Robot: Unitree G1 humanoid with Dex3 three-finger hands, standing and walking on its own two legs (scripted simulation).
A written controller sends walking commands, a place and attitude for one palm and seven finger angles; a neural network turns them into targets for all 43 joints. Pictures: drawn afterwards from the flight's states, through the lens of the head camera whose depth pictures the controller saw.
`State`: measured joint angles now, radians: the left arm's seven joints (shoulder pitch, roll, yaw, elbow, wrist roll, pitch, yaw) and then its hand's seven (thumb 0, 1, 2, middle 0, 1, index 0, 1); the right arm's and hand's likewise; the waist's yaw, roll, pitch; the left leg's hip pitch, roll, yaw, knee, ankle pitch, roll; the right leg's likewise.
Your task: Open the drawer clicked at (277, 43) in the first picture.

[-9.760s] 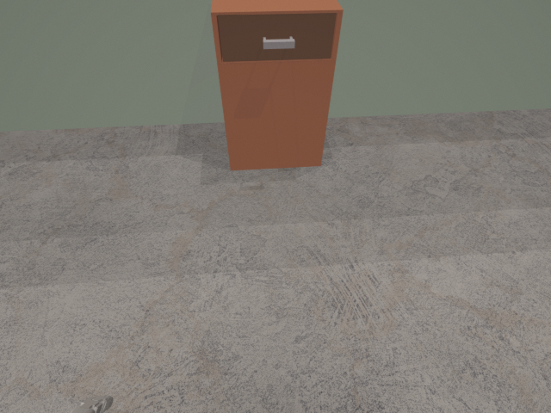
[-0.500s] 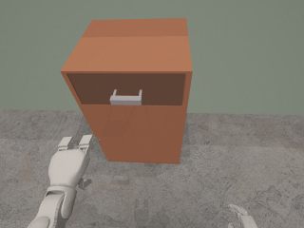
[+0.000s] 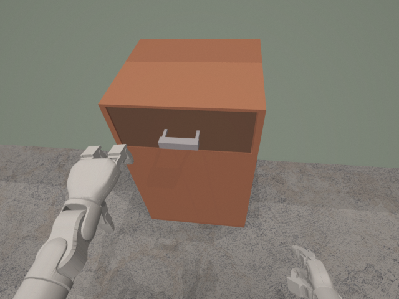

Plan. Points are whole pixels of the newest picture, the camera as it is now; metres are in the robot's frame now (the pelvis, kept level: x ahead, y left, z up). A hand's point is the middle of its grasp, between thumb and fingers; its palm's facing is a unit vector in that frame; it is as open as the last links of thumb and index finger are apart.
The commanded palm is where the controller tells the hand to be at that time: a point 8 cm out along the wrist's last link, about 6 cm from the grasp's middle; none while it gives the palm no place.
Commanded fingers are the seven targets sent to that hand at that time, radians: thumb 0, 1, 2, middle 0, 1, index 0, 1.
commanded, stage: raise the hand with hooked fingers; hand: left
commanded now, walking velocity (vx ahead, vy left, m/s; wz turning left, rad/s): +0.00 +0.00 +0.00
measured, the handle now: (180, 138) +0.57 +0.15 -0.07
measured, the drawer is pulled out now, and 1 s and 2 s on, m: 0.00 0.00 0.00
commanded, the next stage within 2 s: move the hooked fingers above the handle in 0.48 s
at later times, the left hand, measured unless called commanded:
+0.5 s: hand (112, 179) +0.31 +0.23 +0.07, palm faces +0.05 -0.08 -1.00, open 13.8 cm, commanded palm +0.29 +0.24 +0.13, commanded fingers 0.00 -0.50 0.30 -0.30 -1.20 -0.30 -1.20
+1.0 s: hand (136, 165) +0.37 +0.20 +0.05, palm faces +0.01 -0.06 -1.00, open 13.8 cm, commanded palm +0.35 +0.21 +0.11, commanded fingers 0.00 -0.50 0.30 -0.30 -1.20 -0.30 -1.20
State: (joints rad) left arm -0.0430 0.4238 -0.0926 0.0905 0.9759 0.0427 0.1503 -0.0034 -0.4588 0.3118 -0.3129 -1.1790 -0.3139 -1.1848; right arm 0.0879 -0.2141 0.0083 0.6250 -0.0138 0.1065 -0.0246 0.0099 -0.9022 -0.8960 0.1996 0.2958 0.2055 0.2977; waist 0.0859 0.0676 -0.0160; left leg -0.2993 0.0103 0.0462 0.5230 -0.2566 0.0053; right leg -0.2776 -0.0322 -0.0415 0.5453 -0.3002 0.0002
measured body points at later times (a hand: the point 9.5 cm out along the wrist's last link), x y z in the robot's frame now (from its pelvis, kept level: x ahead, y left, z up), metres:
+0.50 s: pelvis +0.01 +0.00 +0.00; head +0.04 -0.04 +0.45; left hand +0.30 +0.23 +0.13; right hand +0.18 -0.24 -0.12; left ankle +0.01 +0.12 -0.73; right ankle -0.01 -0.12 -0.73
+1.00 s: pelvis +0.00 -0.01 +0.00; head +0.04 -0.04 +0.45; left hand +0.36 +0.20 +0.11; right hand +0.16 -0.25 -0.13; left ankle +0.01 +0.12 -0.73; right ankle -0.01 -0.12 -0.73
